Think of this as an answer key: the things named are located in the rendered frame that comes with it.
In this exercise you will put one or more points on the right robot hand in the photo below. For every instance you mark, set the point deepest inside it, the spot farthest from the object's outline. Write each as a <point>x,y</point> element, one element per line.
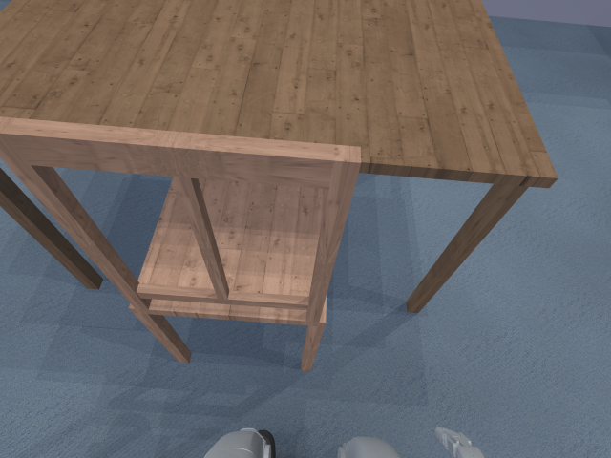
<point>458,445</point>

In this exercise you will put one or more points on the right robot thigh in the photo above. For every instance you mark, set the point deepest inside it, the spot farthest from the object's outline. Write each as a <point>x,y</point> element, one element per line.
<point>367,447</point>

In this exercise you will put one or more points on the table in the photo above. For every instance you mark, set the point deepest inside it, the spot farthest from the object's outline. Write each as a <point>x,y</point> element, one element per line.
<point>422,86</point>

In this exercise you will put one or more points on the left robot shin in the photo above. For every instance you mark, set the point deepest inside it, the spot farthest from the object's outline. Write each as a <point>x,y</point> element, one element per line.
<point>252,429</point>

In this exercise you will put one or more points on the chair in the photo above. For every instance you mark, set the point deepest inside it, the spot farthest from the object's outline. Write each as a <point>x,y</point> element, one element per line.
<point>249,230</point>

